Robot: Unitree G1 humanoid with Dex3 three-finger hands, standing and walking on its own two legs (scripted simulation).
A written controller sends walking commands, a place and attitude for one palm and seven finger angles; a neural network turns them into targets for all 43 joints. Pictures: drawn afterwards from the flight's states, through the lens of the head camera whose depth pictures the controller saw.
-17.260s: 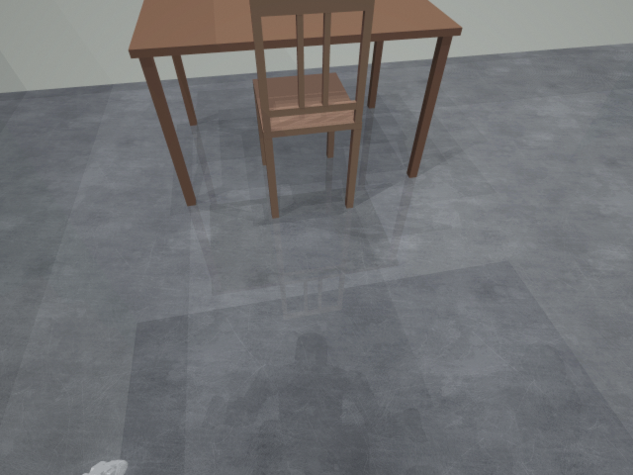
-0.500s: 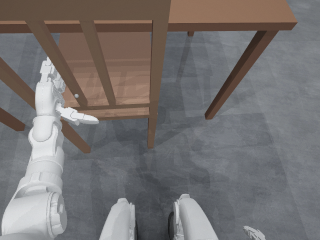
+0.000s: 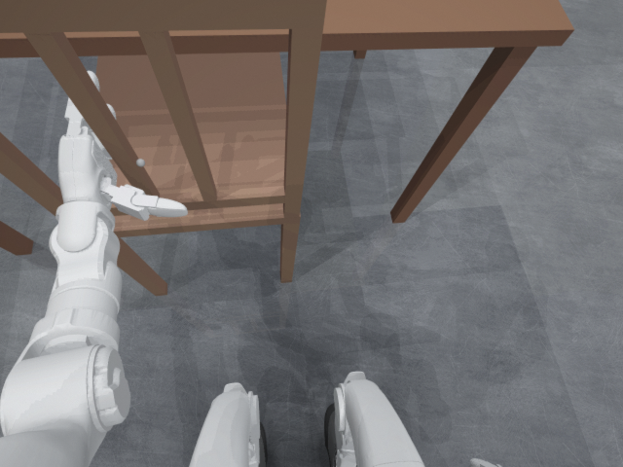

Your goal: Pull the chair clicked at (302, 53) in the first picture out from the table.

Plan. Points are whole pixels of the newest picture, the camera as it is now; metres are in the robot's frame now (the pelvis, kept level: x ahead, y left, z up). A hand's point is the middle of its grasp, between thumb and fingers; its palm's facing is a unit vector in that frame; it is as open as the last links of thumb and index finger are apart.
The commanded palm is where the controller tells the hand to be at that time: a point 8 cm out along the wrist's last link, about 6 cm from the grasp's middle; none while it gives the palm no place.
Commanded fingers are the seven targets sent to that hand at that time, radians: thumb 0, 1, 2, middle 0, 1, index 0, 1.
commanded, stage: push the fingers through the gap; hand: left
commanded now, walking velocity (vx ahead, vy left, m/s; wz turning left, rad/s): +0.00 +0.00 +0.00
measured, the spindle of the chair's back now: (113, 139) +0.50 +0.22 +0.04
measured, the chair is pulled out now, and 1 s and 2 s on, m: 0.00 0.00 0.02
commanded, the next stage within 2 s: hook a spindle and tug to test in 0.20 s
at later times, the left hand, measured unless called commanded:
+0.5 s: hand (143, 167) +0.47 +0.19 +0.02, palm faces +0.09 -1.00 -0.03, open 16.5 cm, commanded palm +0.45 +0.22 +0.02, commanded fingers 0.00 -0.50 0.30 -0.25 -0.68 -0.25 -0.68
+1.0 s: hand (139, 163) +0.48 +0.19 +0.03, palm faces +0.12 -0.99 -0.03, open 9.0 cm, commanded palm +0.45 +0.21 +0.02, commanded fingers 0.00 0.68 0.80 -0.50 -1.45 -0.50 -1.45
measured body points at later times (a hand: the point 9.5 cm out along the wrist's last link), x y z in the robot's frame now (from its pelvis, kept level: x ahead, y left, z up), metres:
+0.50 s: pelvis +0.00 +0.00 +0.00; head +0.16 +0.02 +0.42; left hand +0.46 +0.24 +0.03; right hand +0.06 -0.27 -0.12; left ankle +0.01 +0.09 -0.62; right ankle +0.03 -0.12 -0.62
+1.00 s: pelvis +0.01 -0.01 +0.00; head +0.16 +0.02 +0.42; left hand +0.47 +0.24 +0.03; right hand +0.06 -0.27 -0.12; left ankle +0.01 +0.09 -0.62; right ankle +0.03 -0.12 -0.62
